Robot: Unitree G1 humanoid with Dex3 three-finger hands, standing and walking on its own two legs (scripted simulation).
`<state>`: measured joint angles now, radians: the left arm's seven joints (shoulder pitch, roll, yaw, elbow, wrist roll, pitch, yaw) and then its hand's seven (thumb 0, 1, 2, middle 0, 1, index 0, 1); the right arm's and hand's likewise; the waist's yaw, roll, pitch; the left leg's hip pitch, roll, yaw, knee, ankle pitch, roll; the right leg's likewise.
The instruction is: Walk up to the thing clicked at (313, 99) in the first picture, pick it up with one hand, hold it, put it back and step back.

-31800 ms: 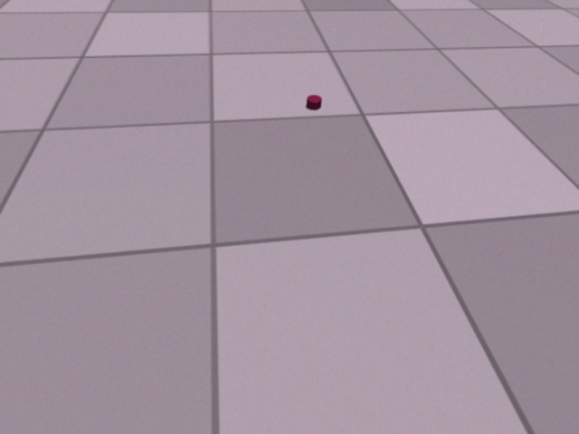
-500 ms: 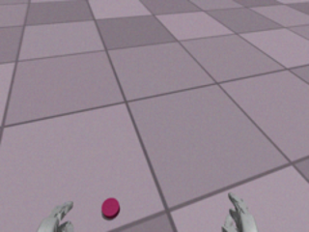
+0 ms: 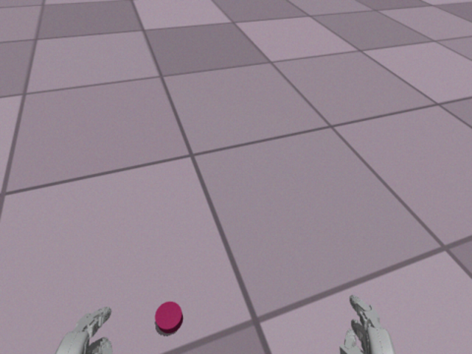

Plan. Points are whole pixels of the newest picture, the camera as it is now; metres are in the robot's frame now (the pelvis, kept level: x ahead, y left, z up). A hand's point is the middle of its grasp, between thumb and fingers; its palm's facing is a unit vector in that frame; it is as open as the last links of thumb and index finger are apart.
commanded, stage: home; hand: left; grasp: from above
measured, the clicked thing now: (169, 317) +0.42 +0.20 -0.69
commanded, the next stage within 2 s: stand in 0.24 s
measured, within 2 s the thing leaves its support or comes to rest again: neither
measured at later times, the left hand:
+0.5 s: hand out of the picture +0.15 +0.22 -0.09, palm faces +0.03 -0.95 -0.32, open 7.4 cm
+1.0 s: hand out of the picture +0.02 +0.25 -0.11, palm faces +0.06 -0.95 -0.31, open 7.4 cm
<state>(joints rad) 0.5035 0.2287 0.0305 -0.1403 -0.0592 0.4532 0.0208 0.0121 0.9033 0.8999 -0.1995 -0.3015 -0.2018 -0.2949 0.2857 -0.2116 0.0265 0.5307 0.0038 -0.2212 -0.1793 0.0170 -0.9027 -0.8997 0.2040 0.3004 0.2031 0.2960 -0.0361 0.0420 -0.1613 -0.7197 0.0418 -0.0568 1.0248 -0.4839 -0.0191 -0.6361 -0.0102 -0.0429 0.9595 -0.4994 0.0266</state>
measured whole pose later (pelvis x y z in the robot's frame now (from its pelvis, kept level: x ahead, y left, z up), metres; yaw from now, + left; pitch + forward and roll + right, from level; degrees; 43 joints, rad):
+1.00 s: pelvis -0.01 +0.01 +0.06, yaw +1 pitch -4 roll +0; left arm 0.22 0.28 0.04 1.07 0.03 0.02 0.03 0.01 0.90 0.90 -0.20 -0.30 -0.20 -0.30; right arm 0.17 -0.26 -0.04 1.06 -0.03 0.00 -0.02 0.01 -0.90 -0.90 0.20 0.30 0.20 0.30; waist 0.03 -0.01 0.06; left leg -0.19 -0.01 -0.02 0.48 -0.22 0.01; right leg -0.12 -0.06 -0.03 0.45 -0.25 0.05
